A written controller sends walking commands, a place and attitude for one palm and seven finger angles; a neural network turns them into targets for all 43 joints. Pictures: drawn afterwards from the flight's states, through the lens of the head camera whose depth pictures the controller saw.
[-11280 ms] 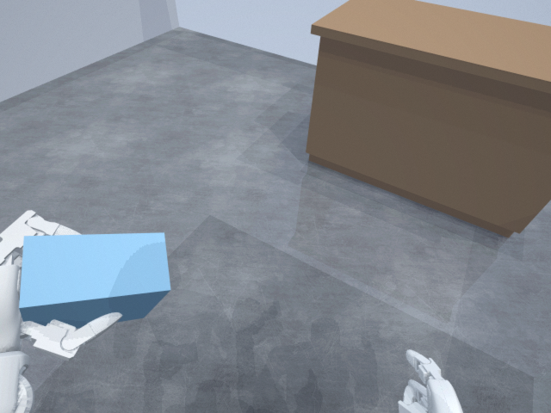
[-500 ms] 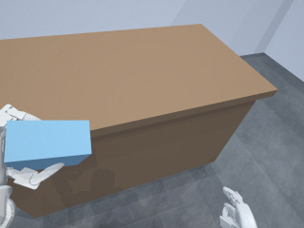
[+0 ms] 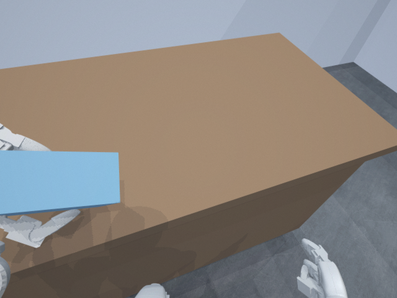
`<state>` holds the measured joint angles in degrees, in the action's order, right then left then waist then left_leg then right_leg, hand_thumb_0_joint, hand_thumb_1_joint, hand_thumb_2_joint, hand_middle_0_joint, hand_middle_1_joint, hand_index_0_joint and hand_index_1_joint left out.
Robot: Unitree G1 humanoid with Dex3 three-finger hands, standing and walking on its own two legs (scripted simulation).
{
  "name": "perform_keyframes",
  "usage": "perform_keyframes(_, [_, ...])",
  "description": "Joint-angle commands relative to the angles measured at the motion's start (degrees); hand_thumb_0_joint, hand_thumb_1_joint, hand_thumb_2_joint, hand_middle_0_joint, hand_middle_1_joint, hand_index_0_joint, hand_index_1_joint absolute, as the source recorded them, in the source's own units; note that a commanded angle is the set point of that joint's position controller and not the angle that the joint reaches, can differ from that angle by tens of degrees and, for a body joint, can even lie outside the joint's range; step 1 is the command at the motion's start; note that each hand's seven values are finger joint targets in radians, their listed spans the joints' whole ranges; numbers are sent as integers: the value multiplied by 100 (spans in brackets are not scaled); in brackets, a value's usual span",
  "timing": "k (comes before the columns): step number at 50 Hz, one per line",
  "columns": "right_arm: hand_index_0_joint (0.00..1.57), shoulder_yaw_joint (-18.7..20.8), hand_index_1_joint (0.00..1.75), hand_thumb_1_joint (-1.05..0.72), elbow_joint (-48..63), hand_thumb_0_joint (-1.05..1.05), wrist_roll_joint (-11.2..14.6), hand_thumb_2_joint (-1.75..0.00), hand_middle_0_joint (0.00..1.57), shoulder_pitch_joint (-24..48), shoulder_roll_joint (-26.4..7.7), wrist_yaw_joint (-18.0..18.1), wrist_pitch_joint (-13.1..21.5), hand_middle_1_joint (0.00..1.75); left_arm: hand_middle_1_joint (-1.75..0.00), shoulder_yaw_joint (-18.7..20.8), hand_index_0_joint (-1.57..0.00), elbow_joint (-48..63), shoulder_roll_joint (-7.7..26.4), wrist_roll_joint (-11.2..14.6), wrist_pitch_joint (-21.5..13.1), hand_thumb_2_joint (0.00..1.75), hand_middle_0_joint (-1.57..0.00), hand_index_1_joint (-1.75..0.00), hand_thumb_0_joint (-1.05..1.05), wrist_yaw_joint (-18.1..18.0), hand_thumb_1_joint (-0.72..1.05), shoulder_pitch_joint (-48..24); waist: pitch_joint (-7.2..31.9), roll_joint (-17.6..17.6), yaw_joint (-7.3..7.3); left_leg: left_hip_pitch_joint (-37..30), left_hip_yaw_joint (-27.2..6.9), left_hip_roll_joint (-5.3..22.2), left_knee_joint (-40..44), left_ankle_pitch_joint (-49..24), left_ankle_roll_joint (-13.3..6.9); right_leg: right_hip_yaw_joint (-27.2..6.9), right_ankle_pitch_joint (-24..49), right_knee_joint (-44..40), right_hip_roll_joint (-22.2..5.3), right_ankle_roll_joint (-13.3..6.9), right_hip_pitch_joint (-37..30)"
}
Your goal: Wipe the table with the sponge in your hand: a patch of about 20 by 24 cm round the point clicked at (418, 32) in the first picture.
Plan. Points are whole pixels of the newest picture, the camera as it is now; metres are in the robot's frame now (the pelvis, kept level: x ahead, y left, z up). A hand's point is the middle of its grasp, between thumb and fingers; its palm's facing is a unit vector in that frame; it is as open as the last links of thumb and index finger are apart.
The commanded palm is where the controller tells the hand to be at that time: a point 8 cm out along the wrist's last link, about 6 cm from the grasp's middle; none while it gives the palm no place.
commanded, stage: come to a stop and stand still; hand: left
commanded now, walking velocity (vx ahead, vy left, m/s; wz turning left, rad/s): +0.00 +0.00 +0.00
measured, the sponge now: (76, 184) +0.23 +0.21 +0.17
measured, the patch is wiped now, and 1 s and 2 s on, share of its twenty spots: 0.00 0.00 0.00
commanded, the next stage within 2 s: look again from close up in 1.86 s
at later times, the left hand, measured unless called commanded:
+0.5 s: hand (34, 154) +0.26 +0.28 +0.19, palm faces +0.41 -0.81 -0.41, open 10.8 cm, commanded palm +0.21 +0.30 +0.20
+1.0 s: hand out of the picture +0.22 +0.34 +0.17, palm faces +0.36 -0.82 -0.44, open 10.7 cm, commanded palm +0.16 +0.36 +0.20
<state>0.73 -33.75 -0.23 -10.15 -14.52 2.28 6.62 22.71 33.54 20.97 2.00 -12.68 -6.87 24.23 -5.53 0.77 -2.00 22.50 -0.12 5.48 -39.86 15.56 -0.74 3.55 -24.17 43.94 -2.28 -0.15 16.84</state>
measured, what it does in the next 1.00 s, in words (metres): steps on the spot: right foot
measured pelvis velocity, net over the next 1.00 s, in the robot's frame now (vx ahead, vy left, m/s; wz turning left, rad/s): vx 0.00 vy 0.08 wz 0.01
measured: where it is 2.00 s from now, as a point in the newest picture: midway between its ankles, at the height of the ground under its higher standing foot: outside the picture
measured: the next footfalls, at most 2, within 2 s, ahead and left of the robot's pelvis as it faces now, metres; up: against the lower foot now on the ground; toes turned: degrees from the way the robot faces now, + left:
right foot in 0.16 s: +0.10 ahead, -0.06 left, +0.00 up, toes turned +4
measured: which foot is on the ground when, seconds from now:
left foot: down 0.00-1.00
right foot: up 0.00-0.14, down 0.16-1.00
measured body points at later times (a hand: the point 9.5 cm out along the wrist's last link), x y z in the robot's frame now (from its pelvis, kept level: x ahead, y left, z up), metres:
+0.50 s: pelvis +0.05 +0.02 +0.03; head +0.07 +0.02 +0.48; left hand +0.23 +0.32 +0.21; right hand +0.25 -0.21 -0.05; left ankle +0.07 +0.15 -0.71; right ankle +0.06 -0.07 -0.71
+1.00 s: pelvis +0.00 +0.08 +0.03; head +0.03 +0.11 +0.47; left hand +0.20 +0.38 +0.20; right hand +0.16 -0.14 -0.05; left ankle +0.07 +0.15 -0.71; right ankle +0.06 -0.07 -0.71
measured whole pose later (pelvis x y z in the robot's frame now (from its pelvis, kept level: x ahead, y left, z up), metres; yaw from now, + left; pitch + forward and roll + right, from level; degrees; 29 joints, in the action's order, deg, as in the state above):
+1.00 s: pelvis +0.00 +0.08 +0.03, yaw +1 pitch -3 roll -2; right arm -1.9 -33.7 0.8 -15.3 -9.7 1.5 9.9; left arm 21.5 24.9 24.0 -0.1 -13.9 -4.4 23.0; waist -7.0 2.4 -2.0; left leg 16.9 2.6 -0.9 -28.4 9.0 -3.6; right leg 0.8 -13.9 27.9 -0.9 0.2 15.1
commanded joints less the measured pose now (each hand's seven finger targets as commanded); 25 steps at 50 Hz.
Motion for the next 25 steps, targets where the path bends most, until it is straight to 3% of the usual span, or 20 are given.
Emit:
perform_keyframes(1, [20,192,30,-90,940,0,62,-90,20,583,-397,113,443,30,-160,745,-120,654,1166,26,-411,130,-120,-160,0,-128,10,-1167,679,-1287,239,-1411,-2720,1391,2459,-149,-1323,-354,-804,2253,380,19,1748])
perform_keyframes(3, [20,119,30,-90,833,0,-11,-90,20,578,-281,53,451,30,-160,772,-120,831,1187,37,-291,130,-120,-160,0,-116,10,-1016,1007,-1313,177,-1455,-1833,1142,1975,-1662,-1134,-414,-624,1259,75,56,1191])
perform_keyframes(4, [20,75,30,-90,854,0,1,-90,20,591,-259,-1,477,30,-160,671,-120,1030,1091,37,-245,130,-120,-160,0,-110,10,-932,1082,-1389,134,-1366,-1247,916,1749,-2307,-886,-313,-326,360,104,60,671])
perform_keyframes(5, [20,30,30,-90,885,0,25,-90,20,587,-245,-46,523,30,-160,624,-120,1163,1069,48,-201,130,-120,-160,0,-115,10,-745,1196,-1432,116,-1272,-808,772,1532,-2474,-646,-169,185,-475,197,57,150])
perform_keyframes(6, [20,-34,30,-90,916,0,41,-90,20,687,-223,-78,570,30,-160,680,-120,1298,1121,34,-172,130,-120,-160,0,-136,10,-616,1387,-1408,108,-1240,-484,634,1395,-2402,-416,-70,650,-1190,267,48,-320])
perform_keyframes(7, [20,-41,30,-90,976,0,46,-90,20,550,-225,-101,585,30,-160,564,-120,1390,1002,35,-152,130,-120,-160,0,-116,10,-322,1398,-1287,131,-966,-382,531,1228,-2182,-252,-58,1423,-1819,322,22,-825])
perform_keyframes(8, [20,-52,30,-90,1022,0,51,-90,20,513,-209,-114,580,30,-160,623,-120,1433,1103,22,-112,130,-120,-160,0,-110,10,-68,1477,-925,132,-674,-219,360,1036,-1882,-118,-298,2276,-2079,233,-29,-1284])
perform_keyframes(10, [20,-106,30,-90,1008,0,-5,-90,20,488,-172,-99,558,30,-160,686,-120,1367,1155,57,-59,130,-120,-160,0,-117,10,66,1618,-461,149,-528,126,-44,758,-1544,144,-863,3941,-2047,-243,-249,-1471])
perform_keyframes(11, [20,-76,30,-90,973,0,80,-90,20,513,-135,-76,556,30,-160,599,-120,1115,939,139,55,130,-120,-160,0,-125,10,282,1611,129,209,-702,149,-215,584,-1328,228,-1074,4089,-2072,-445,-372,-1269])
perform_keyframes(12, [20,-18,30,-90,884,0,78,-90,20,347,-204,-65,491,30,-160,569,-120,917,841,210,115,130,-120,-160,0,-130,10,461,1568,459,252,-806,109,-243,363,-1366,239,-1178,4401,-2117,-622,-497,-1132])
perform_keyframes(13, [20,-3,30,-90,879,0,100,-90,20,395,-222,-27,437,30,-160,657,-120,934,951,230,130,130,-120,-160,0,-144,10,380,1610,508,263,-849,49,-229,365,-1389,243,-1147,4722,-2063,-701,-548,-1135])
perform_keyframes(15, [20,-52,30,-90,841,0,76,-90,20,499,-174,93,327,30,-160,838,-120,724,1079,262,131,130,-120,-160,0,-171,10,425,1678,263,239,-985,27,-126,729,-1589,181,-941,4694,-1970,-607,-336,-1087])
perform_keyframes(16, [20,-86,30,-90,846,0,79,-90,20,603,-186,152,278,30,-160,878,-120,766,1173,267,138,130,-120,-160,0,-185,10,386,1667,-10,230,-1225,-27,-15,1053,-2015,143,-819,4319,-1913,-461,-208,-965])
perform_keyframes(17, [20,-71,30,-90,848,0,48,-90,20,591,-207,183,223,30,-160,744,-120,625,950,294,146,130,-120,-160,0,-165,10,408,1648,-38,188,-1292,-99,136,1237,-2397,91,-644,3908,-1913,-271,-90,-958])
perform_keyframes(18, [20,-39,30,-90,894,0,69,-90,20,654,-245,222,198,30,-160,738,-120,633,981,290,171,130,-120,-160,0,-157,10,308,1628,-157,164,-1304,-136,234,1308,-2587,75,-620,3739,-1930,-168,-27,-958])
perform_keyframes(20, [20,-16,30,-90,925,0,87,-90,20,642,-290,258,157,30,-160,560,-120,701,887,267,213,130,-120,-160,0,-159,10,67,1602,-169,159,-1284,-84,244,1303,-2598,83,-603,3670,-2006,-104,-7,-1024])
perform_keyframes(21, [20,-42,30,-90,926,0,102,-90,20,774,-283,282,167,30,-160,502,-120,837,912,248,224,130,-120,-160,0,-182,10,-73,1599,-451,157,-1376,-49,209,1349,-2598,70,-630,3646,-2004,-116,-19,-973])
perform_keyframes(22, [20,-53,30,-90,912,0,53,-90,20,693,-299,289,144,30,-160,402,-120,735,807,245,216,130,-120,-160,0,-185,10,-15,1614,-444,134,-1282,-75,210,1413,-2458,56,-540,3474,-2062,-98,-4,-1048])
perform_keyframes(25, [20,8,30,-90,953,0,76,-90,20,708,-342,300,200,30,-160,153,-120,1098,736,194,262,130,-120,-160,0,-232,10,-319,1597,-423,114,-1199,-63,85,1472,-1706,76,-694,3040,-2234,-150,-31,-1032])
